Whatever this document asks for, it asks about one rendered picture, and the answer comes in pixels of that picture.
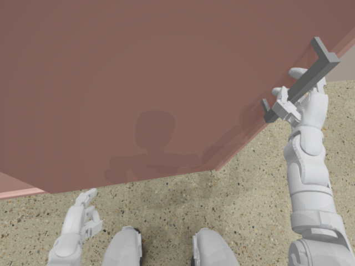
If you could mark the wardrobe door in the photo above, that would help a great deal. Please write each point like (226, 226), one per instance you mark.
(8, 183)
(96, 93)

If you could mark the left robot forearm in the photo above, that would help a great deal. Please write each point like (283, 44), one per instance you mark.
(66, 251)

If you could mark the robot left hand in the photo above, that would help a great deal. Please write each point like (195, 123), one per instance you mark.
(77, 216)

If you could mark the robot thigh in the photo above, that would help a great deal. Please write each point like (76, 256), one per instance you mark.
(212, 250)
(124, 249)

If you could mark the handle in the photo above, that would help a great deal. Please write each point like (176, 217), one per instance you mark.
(324, 64)

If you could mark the robot left thigh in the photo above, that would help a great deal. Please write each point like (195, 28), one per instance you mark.
(124, 249)

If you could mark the robot right thigh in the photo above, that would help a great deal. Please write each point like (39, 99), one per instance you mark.
(212, 250)

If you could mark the robot right upper arm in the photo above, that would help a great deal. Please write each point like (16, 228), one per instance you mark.
(304, 252)

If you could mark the robot right hand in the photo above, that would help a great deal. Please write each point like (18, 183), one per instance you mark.
(307, 111)

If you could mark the right robot forearm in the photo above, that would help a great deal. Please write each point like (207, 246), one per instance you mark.
(314, 214)

